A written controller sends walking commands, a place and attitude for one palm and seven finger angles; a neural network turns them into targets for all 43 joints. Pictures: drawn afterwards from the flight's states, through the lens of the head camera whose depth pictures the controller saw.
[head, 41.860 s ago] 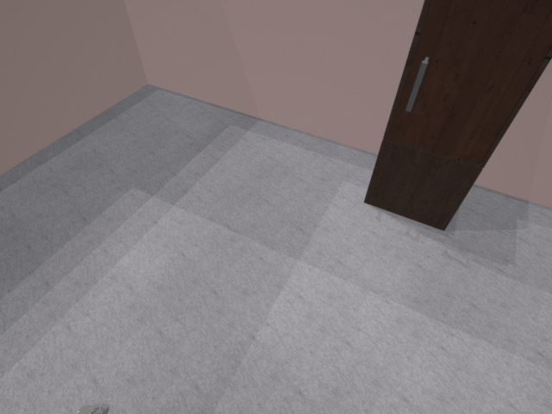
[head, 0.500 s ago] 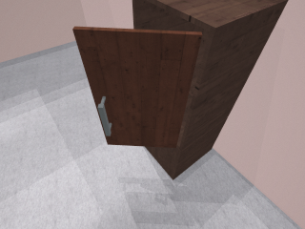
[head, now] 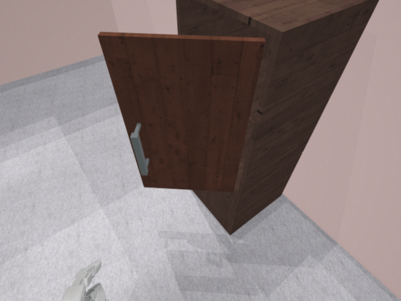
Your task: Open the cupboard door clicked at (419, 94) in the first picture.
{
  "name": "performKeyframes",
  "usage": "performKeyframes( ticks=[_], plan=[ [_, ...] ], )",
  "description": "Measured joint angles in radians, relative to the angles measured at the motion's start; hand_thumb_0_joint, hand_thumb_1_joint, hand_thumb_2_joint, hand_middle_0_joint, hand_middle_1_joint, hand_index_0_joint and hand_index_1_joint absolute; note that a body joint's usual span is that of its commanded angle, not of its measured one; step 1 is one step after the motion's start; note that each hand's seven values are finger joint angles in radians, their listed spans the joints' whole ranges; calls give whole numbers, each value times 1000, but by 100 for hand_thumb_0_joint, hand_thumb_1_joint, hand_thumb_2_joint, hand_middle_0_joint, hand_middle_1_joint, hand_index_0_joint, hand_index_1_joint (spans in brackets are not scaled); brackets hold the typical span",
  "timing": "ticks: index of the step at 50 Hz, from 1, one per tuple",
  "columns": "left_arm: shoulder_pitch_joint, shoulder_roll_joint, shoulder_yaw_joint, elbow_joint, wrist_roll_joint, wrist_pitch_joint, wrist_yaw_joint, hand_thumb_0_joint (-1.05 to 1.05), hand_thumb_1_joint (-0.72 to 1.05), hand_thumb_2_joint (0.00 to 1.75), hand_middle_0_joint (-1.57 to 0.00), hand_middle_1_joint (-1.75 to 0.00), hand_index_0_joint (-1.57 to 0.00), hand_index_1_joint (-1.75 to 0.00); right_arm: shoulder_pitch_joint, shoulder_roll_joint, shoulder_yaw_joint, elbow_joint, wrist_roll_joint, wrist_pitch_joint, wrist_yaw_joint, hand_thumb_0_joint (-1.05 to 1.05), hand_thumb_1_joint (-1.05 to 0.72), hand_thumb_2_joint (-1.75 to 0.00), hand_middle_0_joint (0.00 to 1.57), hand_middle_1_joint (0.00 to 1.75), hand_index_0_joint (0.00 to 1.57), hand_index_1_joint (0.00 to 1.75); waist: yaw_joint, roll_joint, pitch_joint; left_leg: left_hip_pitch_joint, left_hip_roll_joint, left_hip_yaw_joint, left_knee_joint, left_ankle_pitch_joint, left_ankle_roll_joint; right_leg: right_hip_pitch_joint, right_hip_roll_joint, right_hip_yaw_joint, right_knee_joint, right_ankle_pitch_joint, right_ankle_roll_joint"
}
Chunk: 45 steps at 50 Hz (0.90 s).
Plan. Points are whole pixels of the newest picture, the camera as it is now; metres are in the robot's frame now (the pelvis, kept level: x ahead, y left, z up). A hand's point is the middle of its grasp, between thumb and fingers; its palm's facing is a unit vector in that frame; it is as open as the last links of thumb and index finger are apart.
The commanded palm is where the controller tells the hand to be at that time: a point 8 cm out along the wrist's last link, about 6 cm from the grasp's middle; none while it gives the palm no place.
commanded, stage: raise the hand with hooked fingers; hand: left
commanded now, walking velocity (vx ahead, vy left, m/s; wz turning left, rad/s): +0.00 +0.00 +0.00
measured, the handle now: (141, 150) +0.54 +0.22 -0.09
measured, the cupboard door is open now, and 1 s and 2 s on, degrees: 50 50 50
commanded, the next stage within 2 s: move the hooked fingers beside the handle in 1.98 s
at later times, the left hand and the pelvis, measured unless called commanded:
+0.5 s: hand (106, 280) +0.17 +0.21 -0.08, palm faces +0.00 -1.00 -0.05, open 9.7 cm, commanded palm +0.16 +0.27 -0.07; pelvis -0.05 -0.02 -0.12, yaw +0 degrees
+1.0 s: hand (88, 265) +0.20 +0.26 -0.08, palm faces +0.00 -1.00 -0.04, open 12.7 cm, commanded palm +0.19 +0.31 -0.07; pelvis -0.05 +0.02 -0.11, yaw -1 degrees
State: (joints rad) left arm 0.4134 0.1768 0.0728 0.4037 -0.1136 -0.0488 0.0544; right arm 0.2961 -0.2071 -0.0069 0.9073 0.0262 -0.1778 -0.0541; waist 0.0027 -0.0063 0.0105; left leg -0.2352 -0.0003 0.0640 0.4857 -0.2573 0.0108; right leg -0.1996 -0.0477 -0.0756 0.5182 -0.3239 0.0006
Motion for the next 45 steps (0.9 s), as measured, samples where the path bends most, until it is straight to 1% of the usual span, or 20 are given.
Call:
performKeyframes(
  ticks=[1, 2, 4, 6, 8, 9, 10, 11, 12, 14, 17, 20, 22, 24, 28, 30, 32, 34, 39, 45],
  plan=[
    [-18, -6, 18, -50, -18, -48, -12, 1, 88, 89, -20, -32, -21, -32, -3, -5, -6, -35, -4, -19, 0, 1, -91, -90, 20, 30, 20, 30, -11, 8, -14, -42, -1, -11, 38, -9, 0, -34, -3, -11, 32, -12, 0],
    [-47, -9, 39, -73, -35, -110, -33, 1, 87, 88, -20, -33, -21, -33, -13, -11, -11, -67, -10, -34, 1, 1, -90, -90, 20, 30, 20, 30, -20, 13, -33, -98, 0, -19, 84, -22, 0, -85, -5, -18, 74, -25, -2],
    [-110, -8, 85, -78, -66, -254, -99, 1, 84, 87, -20, -35, -21, -35, -45, -19, -22, -128, -20, -56, 13, 1, -90, -90, 20, 30, 20, 30, -23, 13, -73, -224, 9, -19, 192, -55, -4, -213, -3, -16, 184, -59, -9],
    [-153, 4, 118, -67, -99, -403, -193, 1, 81, 85, -20, -37, -21, -37, -81, -26, -34, -185, -27, -74, 30, 1, -90, -90, 20, 30, 20, 30, -18, 2, -114, -361, 22, -11, 314, -96, -10, -357, 0, -3, 314, -101, -15],
    [-179, 20, 142, -47, -127, -540, -311, 0, 77, 84, -20, -39, -21, -39, -115, -36, -45, -240, -25, -92, 46, 1, -90, -90, 20, 30, 20, 30, -9, -12, -142, -492, 33, -15, 444, -134, -16, -493, 7, 5, 446, -146, -23],
    [-187, 30, 151, -39, -141, -584, -371, 0, 75, 83, -20, -41, -21, -41, -130, -43, -50, -267, -22, -96, 51, 1, -90, -90, 20, 30, 20, 30, -4, -18, -151, -551, 38, -16, 508, -163, -18, -552, 9, 7, 509, -168, -23],
    [-188, 37, 160, -35, -157, -603, -423, 0, 73, 82, -21, -42, -21, -42, -142, -51, -54, -295, -17, -97, 52, 1, -90, -90, 20, 30, 20, 30, 0, -22, -158, -602, 42, -19, 564, -180, -21, -604, 12, 7, 566, -190, -30],
    [-185, 43, 168, -37, -176, -602, -465, 0, 70, 81, -21, -43, -22, -43, -151, -60, -57, -322, -12, -96, 50, 1, -90, -90, 20, 30, 20, 30, 5, -24, -162, -647, 45, -24, 615, -189, -23, -647, 13, 5, 617, -210, -39],
    [-176, 46, 175, -41, -194, -585, -494, 0, 68, 80, -21, -45, -22, -45, -157, -66, -59, -345, -5, -92, 43, 1, -90, -90, 20, 30, 20, 30, 11, -25, -165, -684, 47, -29, 661, -215, -23, -682, 14, 3, 660, -227, -39],
    [-150, 48, 187, -66, -223, -532, -516, 0, 63, 78, -22, -48, -22, -48, -163, -74, -58, -381, 3, -86, 25, 1, -90, -90, 20, 30, 20, 30, 22, -25, -167, -741, 52, -42, 734, -252, -26, -730, 18, -7, 722, -255, -44],
    [-103, 48, 199, -145, -225, -472, -488, 1, 56, 75, -22, -52, -23, -52, -159, -68, -50, -400, 4, -84, 0, 1, -90, -90, 20, 30, 20, 30, 36, -13, -158, -786, 61, -70, 798, -277, -32, -756, 26, -31, 764, -276, -50],
    [-85, 59, 199, -229, -210, -452, -461, 1, 49, 73, -23, -56, -23, -56, -146, -49, -29, -380, -3, -86, -16, 1, -90, -90, 20, 30, 20, 30, 44, -3, -152, -811, 66, -94, 823, -286, -35, -765, 33, -54, 769, -280, -53],
    [-101, 72, 200, -256, -205, -443, -460, 1, 45, 71, -23, -59, -23, -59, -139, -33, -13, -354, -5, -83, -20, 1, -90, -90, 20, 30, 20, 30, 43, 7, -150, -824, 67, -106, 828, -285, -34, -769, 36, -65, 763, -276, -52],
    [-132, 87, 207, -255, -209, -425, -474, 1, 40, 69, -23, -62, -24, -62, -132, -17, 2, -330, -6, -78, -22, 1, -90, -90, 20, 30, 20, 30, 38, 16, -150, -835, 68, -111, 827, -281, -32, -776, 38, -69, 755, -269, -50],
    [-184, 113, 232, -223, -226, -365, -500, 1, 31, 65, -24, -68, -25, -68, -109, 8, 16, -302, -4, -60, -16, 1, -90, -90, 20, 30, 20, 30, 18, 31, -152, -842, 69, -102, 811, -271, -24, -785, 39, -61, 735, -253, -42],
    [-191, 120, 246, -209, -233, -343, -502, 1, 26, 63, -24, -71, -25, -71, -93, 13, 16, -298, -4, -53, -11, 1, -90, -90, 20, 30, 20, 30, 8, 35, -156, -840, 69, -92, 799, -267, -18, -786, 38, -52, 724, -245, -36],
    [-188, 120, 255, -204, -237, -337, -494, 1, 22, 61, -25, -74, -25, -74, -76, 11, 11, -296, -3, -51, -7, 1, -90, -90, 20, 30, 21, 30, -1, 38, -160, -836, 67, -82, 788, -263, -12, -786, 36, -42, 714, -238, -30],
    [-183, 117, 259, -201, -238, -345, -486, 1, 17, 59, -25, -77, -25, -77, -61, 2, 5, -299, -5, -50, -5, 1, -90, -90, 20, 30, 21, 30, -5, 40, -163, -834, 65, -73, 781, -261, -5, -786, 34, -34, 707, -233, -24],
    [-185, 112, 256, -189, -232, -380, -473, 0, 5, 54, -26, -85, -26, -85, -42, -32, -5, -308, -5, -50, -4, 1, -90, -90, 20, 30, 20, 30, -8, 35, -168, -841, 57, -61, 782, -261, 9, -795, 26, -22, 707, -230, -10],
    [-199, 124, 258, -186, -225, -390, -479, 0, -9, 48, -27, -94, -27, -94, -51, -55, -10, -330, -4, -45, -6, 1, -90, -90, 20, 30, 20, 30, -10, 20, -168, -850, 52, -58, 791, -264, 20, -799, 20, -20, 709, -229, -1]
  ],
)
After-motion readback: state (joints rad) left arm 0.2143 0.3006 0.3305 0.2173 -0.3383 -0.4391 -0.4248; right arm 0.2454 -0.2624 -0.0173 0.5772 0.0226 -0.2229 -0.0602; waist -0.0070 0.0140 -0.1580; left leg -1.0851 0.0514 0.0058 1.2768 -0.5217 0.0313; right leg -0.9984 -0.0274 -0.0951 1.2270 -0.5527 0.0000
